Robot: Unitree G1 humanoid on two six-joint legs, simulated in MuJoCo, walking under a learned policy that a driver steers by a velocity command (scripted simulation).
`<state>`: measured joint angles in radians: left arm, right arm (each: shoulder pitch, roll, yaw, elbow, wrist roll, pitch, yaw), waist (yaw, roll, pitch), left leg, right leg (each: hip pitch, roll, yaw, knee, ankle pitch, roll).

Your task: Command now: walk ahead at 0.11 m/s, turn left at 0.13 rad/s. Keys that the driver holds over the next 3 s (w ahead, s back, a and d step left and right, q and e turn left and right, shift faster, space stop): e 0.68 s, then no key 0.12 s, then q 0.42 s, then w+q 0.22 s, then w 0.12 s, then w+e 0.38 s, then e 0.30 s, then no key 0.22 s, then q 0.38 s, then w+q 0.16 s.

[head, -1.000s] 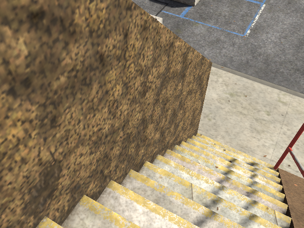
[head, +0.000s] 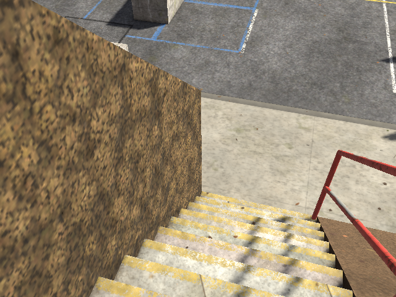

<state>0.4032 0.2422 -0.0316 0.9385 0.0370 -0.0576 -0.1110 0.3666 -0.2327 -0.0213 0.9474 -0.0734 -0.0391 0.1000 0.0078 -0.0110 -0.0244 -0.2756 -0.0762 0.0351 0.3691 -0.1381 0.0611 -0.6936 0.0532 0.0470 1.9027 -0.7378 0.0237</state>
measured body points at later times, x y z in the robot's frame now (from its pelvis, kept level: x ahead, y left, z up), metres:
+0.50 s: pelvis +0.02 -0.10 -0.02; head +0.02 -0.11 +0.43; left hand +0.06 +0.17 -0.15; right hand +0.08 -0.39 -0.13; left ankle +0.12 +0.05 -0.64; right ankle +0.01 -0.16 -0.74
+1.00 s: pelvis +0.01 -0.10 -0.05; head +0.01 -0.12 +0.40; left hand +0.08 +0.10 -0.18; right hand +0.02 -0.35 -0.19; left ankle +0.12 +0.09 -0.60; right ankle +0.01 -0.16 -0.74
